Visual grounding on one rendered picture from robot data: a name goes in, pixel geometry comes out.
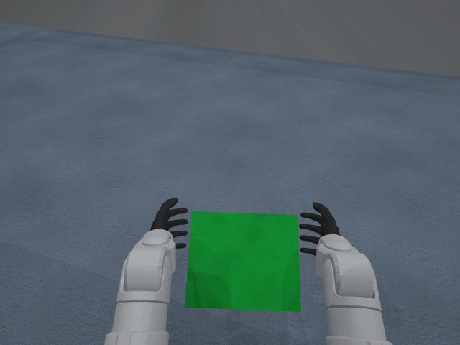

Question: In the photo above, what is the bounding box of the right robot forearm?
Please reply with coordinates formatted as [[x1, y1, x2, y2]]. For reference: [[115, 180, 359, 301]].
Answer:
[[316, 234, 393, 345]]

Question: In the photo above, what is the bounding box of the robot left hand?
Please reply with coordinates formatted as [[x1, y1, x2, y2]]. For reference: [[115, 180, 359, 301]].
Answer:
[[150, 198, 188, 249]]

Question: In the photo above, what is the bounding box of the carton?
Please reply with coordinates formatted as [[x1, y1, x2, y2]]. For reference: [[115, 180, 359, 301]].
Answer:
[[185, 211, 301, 312]]

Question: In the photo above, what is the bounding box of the robot right hand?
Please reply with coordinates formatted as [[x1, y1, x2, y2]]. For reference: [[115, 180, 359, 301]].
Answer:
[[299, 202, 340, 256]]

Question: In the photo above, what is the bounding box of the left robot forearm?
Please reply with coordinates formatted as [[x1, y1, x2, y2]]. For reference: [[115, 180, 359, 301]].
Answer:
[[104, 229, 176, 345]]

